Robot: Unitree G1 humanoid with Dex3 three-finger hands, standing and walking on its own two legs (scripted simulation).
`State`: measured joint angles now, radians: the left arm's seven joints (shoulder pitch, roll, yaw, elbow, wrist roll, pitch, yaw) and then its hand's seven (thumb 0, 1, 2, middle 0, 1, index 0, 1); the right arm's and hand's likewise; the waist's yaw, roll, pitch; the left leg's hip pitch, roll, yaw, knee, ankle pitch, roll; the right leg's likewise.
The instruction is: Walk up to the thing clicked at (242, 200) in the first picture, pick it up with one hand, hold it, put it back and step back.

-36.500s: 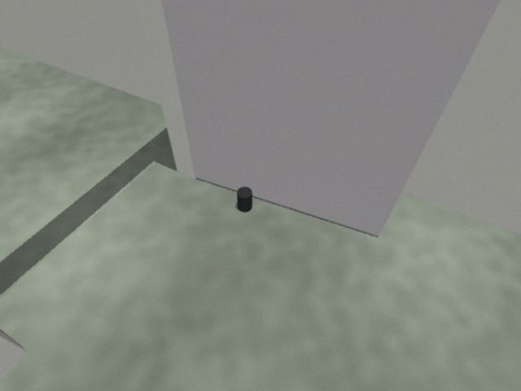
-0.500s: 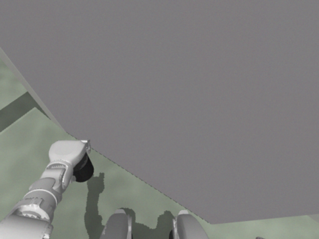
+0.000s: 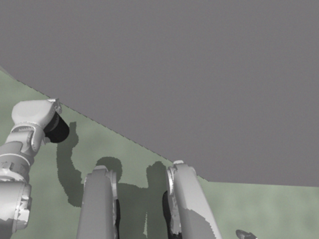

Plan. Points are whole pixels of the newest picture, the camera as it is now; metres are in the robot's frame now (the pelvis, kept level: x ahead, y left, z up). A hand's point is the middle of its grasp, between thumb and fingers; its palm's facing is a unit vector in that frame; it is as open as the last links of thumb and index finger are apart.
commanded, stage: crouch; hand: left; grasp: from above
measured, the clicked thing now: (51, 126) +0.42 +0.27 -0.21
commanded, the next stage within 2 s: lower in 0.82 s
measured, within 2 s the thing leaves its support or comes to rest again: rests again in 1.66 s
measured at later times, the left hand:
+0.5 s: hand (51, 126) +0.44 +0.29 -0.26, palm faces -0.47 -0.04 -0.88, open 10.1 cm
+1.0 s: hand (56, 125) +0.45 +0.29 -0.31, palm faces -0.47 -0.04 -0.88, open 10.1 cm
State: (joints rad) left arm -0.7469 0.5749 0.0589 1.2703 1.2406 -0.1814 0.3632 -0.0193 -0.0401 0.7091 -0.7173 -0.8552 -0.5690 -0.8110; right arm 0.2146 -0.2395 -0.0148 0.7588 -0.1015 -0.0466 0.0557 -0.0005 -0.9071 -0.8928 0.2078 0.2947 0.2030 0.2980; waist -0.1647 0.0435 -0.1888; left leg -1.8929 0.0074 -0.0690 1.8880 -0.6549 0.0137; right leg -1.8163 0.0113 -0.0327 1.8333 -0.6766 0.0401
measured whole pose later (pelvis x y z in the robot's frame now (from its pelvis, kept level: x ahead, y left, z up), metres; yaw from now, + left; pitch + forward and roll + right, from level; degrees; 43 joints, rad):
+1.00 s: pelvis -0.02 -0.01 -0.13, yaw -4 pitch +36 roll -8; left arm -0.93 0.80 0.16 1.40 1.29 -0.23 0.36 -0.02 -0.05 0.73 -0.72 -0.86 -0.57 -0.82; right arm 0.16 -0.27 0.06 0.74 -0.15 -0.04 0.12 0.00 -0.92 -0.90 0.21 0.30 0.20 0.30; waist -0.24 -0.02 -0.05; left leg -2.26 0.02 -0.13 2.31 -0.69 0.00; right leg -2.18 0.04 -0.07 2.24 -0.70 0.04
